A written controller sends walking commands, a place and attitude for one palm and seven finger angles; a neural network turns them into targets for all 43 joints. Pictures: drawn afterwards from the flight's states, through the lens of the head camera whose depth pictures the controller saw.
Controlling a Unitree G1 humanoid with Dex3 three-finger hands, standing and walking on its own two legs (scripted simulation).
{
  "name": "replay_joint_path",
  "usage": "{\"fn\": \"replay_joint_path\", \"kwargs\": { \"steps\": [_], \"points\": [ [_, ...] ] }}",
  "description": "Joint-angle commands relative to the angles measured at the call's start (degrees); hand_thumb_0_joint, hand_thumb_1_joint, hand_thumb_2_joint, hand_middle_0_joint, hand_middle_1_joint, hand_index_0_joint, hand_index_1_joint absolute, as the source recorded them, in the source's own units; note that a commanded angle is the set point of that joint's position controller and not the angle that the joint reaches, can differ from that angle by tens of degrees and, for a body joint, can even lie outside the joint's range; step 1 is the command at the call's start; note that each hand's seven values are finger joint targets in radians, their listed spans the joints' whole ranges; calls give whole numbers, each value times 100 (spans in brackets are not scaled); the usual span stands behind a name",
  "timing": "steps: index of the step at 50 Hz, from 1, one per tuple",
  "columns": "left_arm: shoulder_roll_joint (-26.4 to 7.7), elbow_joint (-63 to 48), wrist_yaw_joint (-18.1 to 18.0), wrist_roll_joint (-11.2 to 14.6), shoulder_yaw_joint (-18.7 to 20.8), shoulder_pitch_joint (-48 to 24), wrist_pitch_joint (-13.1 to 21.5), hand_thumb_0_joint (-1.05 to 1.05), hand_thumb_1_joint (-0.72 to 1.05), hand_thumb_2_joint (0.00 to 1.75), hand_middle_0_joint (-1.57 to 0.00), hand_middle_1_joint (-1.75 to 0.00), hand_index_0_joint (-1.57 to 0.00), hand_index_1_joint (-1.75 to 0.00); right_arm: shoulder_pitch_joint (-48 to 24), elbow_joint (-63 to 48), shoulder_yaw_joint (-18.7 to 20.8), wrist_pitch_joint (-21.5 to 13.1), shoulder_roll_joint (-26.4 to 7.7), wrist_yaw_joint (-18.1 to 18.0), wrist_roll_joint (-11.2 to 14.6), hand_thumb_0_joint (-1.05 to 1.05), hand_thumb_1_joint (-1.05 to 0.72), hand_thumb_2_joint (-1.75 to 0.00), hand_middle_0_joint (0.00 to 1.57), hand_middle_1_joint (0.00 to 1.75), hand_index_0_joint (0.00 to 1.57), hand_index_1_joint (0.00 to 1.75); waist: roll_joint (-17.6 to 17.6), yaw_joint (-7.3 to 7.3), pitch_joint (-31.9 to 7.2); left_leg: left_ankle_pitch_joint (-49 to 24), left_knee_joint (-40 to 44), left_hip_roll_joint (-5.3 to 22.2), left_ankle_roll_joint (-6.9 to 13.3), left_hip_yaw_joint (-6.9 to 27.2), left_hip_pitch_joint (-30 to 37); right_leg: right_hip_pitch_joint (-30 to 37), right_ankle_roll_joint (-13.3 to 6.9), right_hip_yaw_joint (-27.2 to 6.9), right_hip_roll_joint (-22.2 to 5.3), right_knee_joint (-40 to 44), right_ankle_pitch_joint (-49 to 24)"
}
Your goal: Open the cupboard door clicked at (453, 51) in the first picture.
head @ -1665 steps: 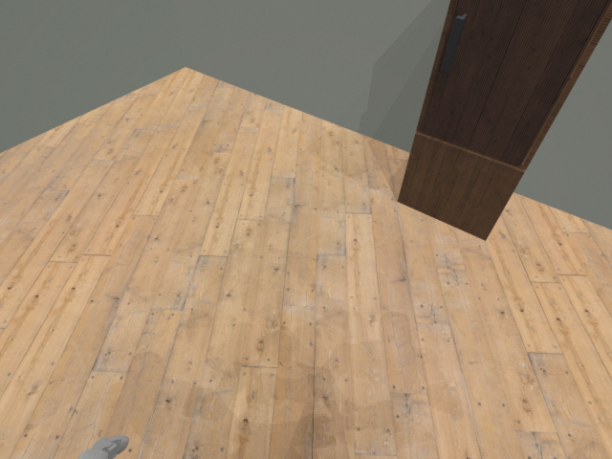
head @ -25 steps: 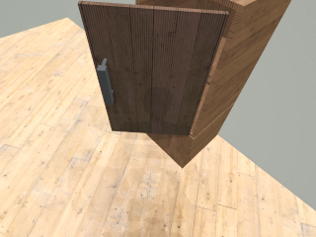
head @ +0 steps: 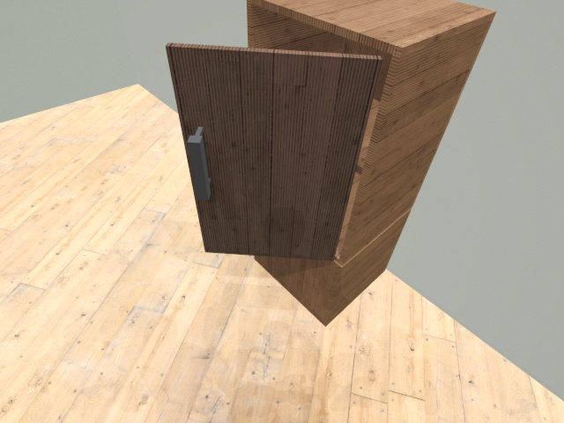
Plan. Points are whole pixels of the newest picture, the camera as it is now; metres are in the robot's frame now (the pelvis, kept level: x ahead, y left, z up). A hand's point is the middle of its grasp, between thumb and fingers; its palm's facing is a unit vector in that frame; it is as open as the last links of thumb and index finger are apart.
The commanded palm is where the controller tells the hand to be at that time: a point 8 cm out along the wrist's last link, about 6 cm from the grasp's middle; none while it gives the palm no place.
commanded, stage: come to a stop and stand still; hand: left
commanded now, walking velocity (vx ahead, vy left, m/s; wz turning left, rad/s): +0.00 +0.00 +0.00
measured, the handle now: (202, 163) +0.63 +0.22 +0.01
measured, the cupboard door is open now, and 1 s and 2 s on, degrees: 44 44 44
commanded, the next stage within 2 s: look again from close up in 0.46 s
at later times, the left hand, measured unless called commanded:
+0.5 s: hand out of the picture +0.00 +0.25 -0.16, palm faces -0.03 -0.96 -0.27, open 7.4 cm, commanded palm none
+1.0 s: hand out of the picture +0.02 +0.24 -0.16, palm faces -0.02 -0.97 -0.25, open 7.4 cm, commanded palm none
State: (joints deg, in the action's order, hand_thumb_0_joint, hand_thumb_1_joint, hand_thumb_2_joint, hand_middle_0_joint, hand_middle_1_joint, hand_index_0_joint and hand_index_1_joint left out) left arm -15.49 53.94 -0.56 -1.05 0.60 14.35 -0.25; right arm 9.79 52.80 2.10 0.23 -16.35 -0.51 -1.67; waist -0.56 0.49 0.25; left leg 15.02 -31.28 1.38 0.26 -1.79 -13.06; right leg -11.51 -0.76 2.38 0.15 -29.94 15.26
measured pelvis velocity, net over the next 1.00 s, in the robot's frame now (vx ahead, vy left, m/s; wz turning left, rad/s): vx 0.00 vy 0.03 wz -0.02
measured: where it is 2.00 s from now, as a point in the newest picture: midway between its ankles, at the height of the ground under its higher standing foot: outside the picture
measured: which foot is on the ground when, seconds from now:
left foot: down 0.00-1.00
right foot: down 0.00-1.00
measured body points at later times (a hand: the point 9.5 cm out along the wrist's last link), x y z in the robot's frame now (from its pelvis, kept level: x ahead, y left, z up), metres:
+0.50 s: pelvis -0.02 +0.03 +0.01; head -0.02 +0.03 +0.46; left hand +0.01 +0.30 -0.14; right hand -0.01 -0.24 -0.14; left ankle +0.02 +0.12 -0.73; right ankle +0.01 -0.11 -0.73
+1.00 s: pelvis +0.00 +0.03 +0.01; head -0.01 +0.04 +0.46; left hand +0.02 +0.29 -0.15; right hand +0.05 -0.23 -0.13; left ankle +0.02 +0.12 -0.73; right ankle +0.01 -0.11 -0.73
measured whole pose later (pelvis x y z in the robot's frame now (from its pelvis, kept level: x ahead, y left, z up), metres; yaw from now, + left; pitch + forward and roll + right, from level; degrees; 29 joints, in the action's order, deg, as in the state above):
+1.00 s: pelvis +0.00 +0.03 +0.01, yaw -1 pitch -2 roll +0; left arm -14.0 62.0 -1.3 -1.2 -0.5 14.8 0.5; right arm 10.1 63.1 0.7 -0.6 -14.0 -0.2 -0.7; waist -0.8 0.2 1.5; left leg 10.4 -23.1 -1.4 2.9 -3.9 -10.6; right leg -9.7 2.2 0.3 -2.4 -22.3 10.3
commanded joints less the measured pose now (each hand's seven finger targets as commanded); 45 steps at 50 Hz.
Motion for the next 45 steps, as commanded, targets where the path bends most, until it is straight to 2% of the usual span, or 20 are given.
{"fn": "replay_joint_path", "kwargs": {
  "steps": [1, 3, 7, 11, 15, 22, 27, 32, 45],
  "points": [
    [-1057, -348, -31, -5, 238, -270, 159, 0, 90, 90, -20, -30, -20, -30, -32, -302, 153, -164, -870, -5, 13, 0, -90, -90, 20, 30, 20, 30, 195, -96, 282, 364, 973, 422, 258, 588, -244, -412, -181, -806, -556, 1062, 593],
    [-1044, -282, -22, -7, 225, -261, 143, 0, 90, 90, -20, -30, -20, -30, -37, -240, 139, -164, -913, 4, 5, 0, -90, -90, 20, 30, 20, 30, 270, -74, 328, 675, 1147, 448, 246, 656, -380, -380, -159, -768, -542, 1063, 673],
    [-1028, -176, -15, -12, 206, -206, 131, 0, 90, 90, -20, -30, -20, -30, 58, -124, 129, -174, -973, 19, 14, 0, -90, -90, 20, 30, 20, 30, 136, -41, 235, 978, 1369, 507, 252, 779, -518, -218, -108, -676, -546, 1042, 676],
    [-996, -56, -24, -7, 185, -149, 134, 0, 90, 90, -20, -30, -20, -30, 171, 46, 115, -185, -973, 21, 29, 0, -90, -90, 20, 30, 20, 30, 59, -41, 151, 916, 1441, 530, 244, 821, -504, -121, -94, -647, -577, 1029, 515],
    [-955, 72, -41, -9, 161, -71, 126, 0, 90, 90, -20, -30, -20, -30, 259, 225, 115, -184, -958, 22, 50, 0, -90, -90, 20, 30, 20, 30, 88, -25, 274, 1018, 1574, 566, 245, 863, -578, -111, -74, -627, -579, 1016, 425],
    [-857, 284, -80, -7, 123, 81, 147, 0, 90, 90, -20, -30, -20, -30, 361, 495, 112, -204, -890, 8, 87, 0, -90, -90, 20, 30, 20, 30, 8, -48, 188, 648, 1553, 581, 234, 811, -379, -34, -65, -637, -629, 1009, 18],
    [-775, 416, -101, -17, 98, 155, 144, 0, 90, 90, -20, -30, -20, -30, 356, 629, 107, -189, -811, 0, 99, 0, -90, -90, 20, 30, 20, 30, 24, -62, 334, 647, 1590, 571, 215, 770, -340, -129, -50, -657, -647, 1074, 40],
    [-697, 495, -108, -30, 86, 229, 133, 0, 90, 90, -20, -30, -20, -30, 317, 679, 110, -187, -771, -4, 99, 0, -90, -90, 20, 30, 20, 30, 102, -62, 280, 694, 1657, 578, 207, 795, -284, -101, -28, -616, -623, 1028, -68],
    [-687, 547, -126, -27, 69, 167, 171, 0, 90, 90, -20, -30, -20, -30, 100, 720, 84, -209, -738, -11, 126, 0, -90, -90, 20, 30, 20, 30, 4, -67, 127, -340, 1455, 572, 186, 644, 147, 13, 1, -644, -686, 1109, -647]
  ]
}}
